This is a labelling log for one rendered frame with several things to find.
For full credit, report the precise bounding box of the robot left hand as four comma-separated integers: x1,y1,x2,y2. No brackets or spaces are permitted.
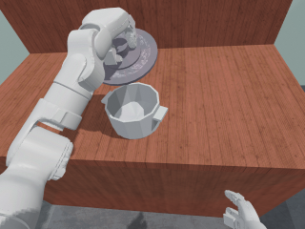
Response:
82,7,137,66

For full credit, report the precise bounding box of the robot right hand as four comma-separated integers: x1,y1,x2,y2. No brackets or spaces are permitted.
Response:
223,190,260,229

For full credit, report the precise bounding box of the knob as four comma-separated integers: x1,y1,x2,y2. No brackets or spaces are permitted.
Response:
112,37,130,57

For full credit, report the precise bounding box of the table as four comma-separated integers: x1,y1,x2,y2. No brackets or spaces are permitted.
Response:
0,0,305,218

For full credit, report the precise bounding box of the robot left upper arm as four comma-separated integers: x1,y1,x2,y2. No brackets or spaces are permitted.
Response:
0,125,73,229

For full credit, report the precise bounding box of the left robot forearm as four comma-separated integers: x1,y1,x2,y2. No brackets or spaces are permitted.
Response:
6,21,112,167

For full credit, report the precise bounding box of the lid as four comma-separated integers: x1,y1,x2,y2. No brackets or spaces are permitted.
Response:
103,28,158,86

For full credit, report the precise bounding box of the pot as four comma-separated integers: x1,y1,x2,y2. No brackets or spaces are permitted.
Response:
101,82,169,139

